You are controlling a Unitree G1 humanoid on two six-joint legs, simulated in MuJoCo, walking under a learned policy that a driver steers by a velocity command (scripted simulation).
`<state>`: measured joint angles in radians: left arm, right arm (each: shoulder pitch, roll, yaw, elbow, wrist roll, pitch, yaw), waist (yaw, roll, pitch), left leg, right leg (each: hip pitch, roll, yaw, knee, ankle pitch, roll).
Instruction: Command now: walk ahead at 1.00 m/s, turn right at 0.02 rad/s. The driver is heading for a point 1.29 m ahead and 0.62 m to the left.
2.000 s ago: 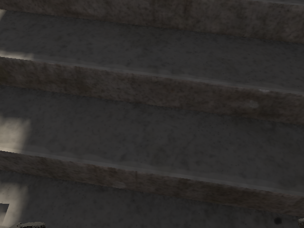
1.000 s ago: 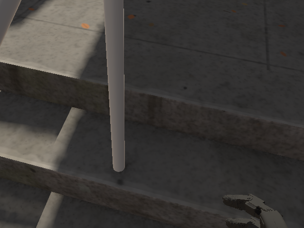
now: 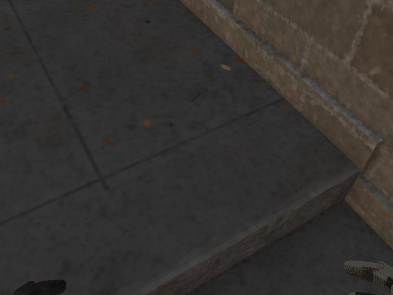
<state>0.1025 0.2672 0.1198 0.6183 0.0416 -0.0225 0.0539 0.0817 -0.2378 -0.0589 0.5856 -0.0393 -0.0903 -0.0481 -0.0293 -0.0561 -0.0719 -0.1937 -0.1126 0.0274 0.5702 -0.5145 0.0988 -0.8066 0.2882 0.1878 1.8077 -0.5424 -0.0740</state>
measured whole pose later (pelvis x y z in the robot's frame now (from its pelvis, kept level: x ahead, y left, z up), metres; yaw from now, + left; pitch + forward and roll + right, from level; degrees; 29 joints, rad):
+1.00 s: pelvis +0.58 -0.03 +0.35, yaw +39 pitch +3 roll +2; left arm -0.05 0.21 0.00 0.51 0.03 -0.10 -0.01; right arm 0.37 -0.25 -0.04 0.82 -0.02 -0.11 0.04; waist -0.07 0.00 -0.07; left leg -0.29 -0.23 -0.34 0.56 -0.29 0.04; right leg -0.65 -0.01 0.18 0.83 -0.20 0.12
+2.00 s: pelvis +0.72 +0.07 +0.36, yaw +52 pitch +3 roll +2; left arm 0.19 0.25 0.04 0.70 0.00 0.02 -0.08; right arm 0.37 -0.30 -0.09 0.86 -0.03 -0.08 0.00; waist -0.04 -0.01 -0.10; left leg 0.06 0.08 0.29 0.21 -0.30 -0.07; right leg -0.78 -0.14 -0.04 1.00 -0.13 -0.05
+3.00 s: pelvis +1.55 +0.49 +0.34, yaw +41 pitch +0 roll +1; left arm -0.01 0.21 -0.04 0.71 0.06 -0.12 0.01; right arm 0.56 -0.29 -0.05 1.00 0.02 -0.09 0.02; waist -0.15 -0.01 0.07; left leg 0.11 -0.16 -0.18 0.49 -0.43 0.11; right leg -0.51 0.00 0.02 0.44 0.23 -0.05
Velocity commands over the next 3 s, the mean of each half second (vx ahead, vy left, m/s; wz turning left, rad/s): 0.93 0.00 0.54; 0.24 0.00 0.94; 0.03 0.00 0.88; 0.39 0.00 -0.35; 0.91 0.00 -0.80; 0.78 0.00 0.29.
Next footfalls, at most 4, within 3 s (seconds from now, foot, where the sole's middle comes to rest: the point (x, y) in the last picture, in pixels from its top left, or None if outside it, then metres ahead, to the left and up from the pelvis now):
0.18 right None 0.29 -0.15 -0.58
0.64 left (177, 227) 0.54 0.06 -0.41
1.04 right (219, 151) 0.79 -0.06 -0.41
1.50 left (170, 223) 0.55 0.08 -0.41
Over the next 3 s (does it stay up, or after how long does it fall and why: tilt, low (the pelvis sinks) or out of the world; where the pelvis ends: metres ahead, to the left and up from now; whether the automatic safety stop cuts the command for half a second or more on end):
stays up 1.55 0.49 0.34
